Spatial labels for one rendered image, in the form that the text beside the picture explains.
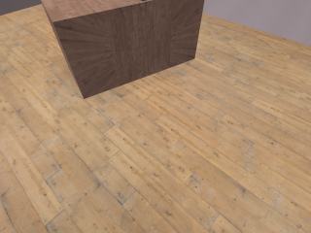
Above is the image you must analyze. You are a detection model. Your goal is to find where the pedestal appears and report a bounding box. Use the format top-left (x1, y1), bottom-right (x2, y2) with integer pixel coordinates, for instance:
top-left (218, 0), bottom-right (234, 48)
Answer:
top-left (41, 0), bottom-right (205, 99)

